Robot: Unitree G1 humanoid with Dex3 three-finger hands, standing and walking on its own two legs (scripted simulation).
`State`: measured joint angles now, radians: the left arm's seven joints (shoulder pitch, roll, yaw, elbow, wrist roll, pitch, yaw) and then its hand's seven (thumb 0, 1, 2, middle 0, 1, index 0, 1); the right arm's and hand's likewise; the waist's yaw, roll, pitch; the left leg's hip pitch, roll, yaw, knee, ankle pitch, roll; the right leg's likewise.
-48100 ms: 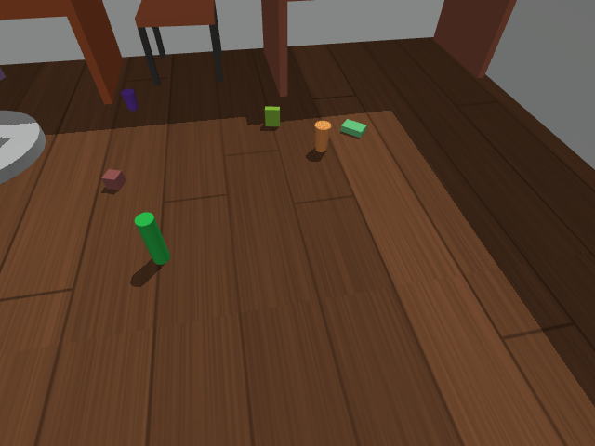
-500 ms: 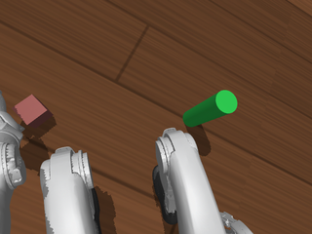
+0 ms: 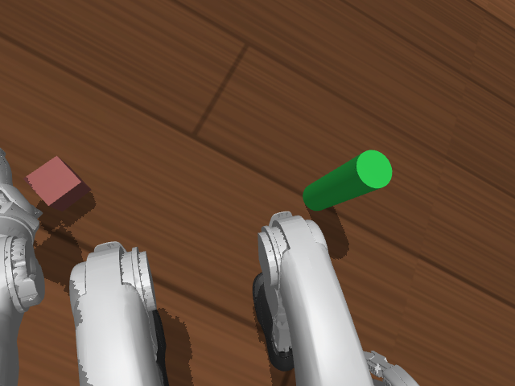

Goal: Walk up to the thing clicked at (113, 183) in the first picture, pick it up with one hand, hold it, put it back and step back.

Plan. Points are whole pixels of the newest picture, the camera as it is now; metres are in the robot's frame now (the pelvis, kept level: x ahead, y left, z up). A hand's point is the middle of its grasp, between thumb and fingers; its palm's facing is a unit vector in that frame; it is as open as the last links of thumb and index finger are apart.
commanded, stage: rise first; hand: left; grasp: from above
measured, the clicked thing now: (59, 184) +0.47 +0.29 -0.29
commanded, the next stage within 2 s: approach in 0.58 s
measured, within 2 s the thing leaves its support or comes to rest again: neither
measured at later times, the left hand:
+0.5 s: hand (6, 193) +0.42 +0.32 -0.17, palm faces -0.28 -0.29 -0.92, open 12.2 cm
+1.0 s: hand (37, 161) +0.47 +0.28 -0.16, palm faces -0.26 -0.27 -0.93, open 13.1 cm
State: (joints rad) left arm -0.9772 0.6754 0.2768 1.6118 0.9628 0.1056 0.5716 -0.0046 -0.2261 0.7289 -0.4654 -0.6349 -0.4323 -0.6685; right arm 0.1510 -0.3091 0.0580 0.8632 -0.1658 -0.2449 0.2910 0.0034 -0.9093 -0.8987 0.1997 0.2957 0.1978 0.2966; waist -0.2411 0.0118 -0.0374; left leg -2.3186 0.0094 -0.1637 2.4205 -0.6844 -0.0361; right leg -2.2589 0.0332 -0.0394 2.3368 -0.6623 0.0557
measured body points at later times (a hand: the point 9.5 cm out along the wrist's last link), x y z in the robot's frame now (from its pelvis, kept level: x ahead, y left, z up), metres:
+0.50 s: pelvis +0.00 +0.00 +0.00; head +0.23 +0.06 +0.38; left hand +0.44 +0.33 -0.12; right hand +0.03 -0.26 -0.11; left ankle +0.08 +0.14 -0.29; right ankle +0.10 -0.13 -0.29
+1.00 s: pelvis +0.00 +0.00 +0.00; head +0.24 +0.06 +0.38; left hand +0.48 +0.29 -0.11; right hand +0.02 -0.27 -0.10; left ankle +0.08 +0.14 -0.29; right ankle +0.10 -0.13 -0.29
